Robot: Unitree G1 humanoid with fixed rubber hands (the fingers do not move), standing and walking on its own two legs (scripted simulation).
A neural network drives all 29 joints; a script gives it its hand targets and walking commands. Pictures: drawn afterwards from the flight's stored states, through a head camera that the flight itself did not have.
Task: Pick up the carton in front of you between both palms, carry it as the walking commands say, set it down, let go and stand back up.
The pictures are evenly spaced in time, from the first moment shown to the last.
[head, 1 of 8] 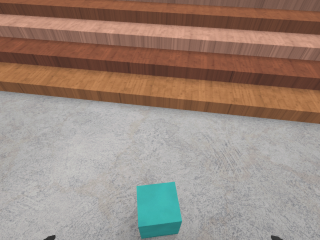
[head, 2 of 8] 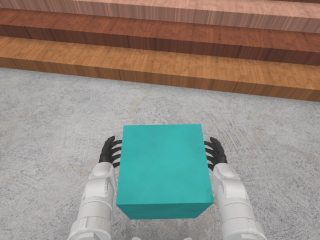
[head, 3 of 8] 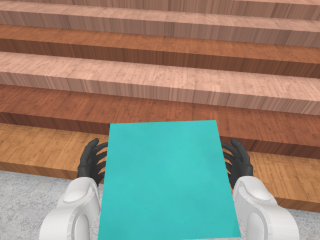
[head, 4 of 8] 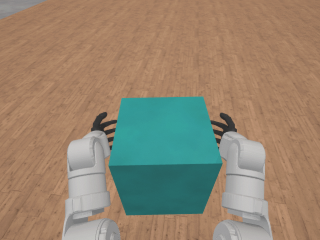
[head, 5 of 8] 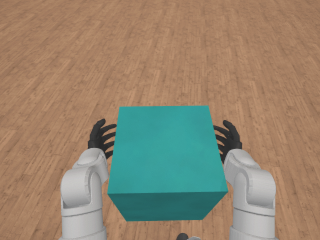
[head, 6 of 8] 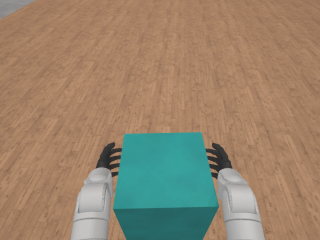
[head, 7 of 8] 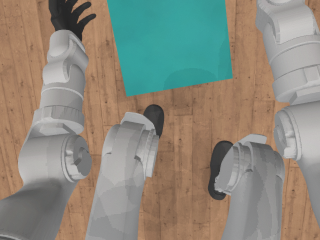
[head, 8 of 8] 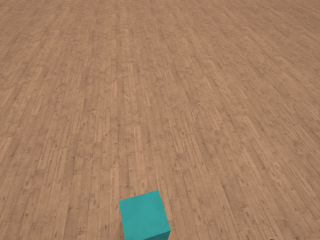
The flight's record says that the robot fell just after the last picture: no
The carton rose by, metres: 1.63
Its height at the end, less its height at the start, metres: +0.89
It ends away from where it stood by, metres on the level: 5.58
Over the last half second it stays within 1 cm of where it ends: yes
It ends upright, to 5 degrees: yes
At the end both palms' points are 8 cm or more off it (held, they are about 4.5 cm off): yes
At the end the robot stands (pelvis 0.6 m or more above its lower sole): yes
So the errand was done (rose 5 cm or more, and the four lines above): yes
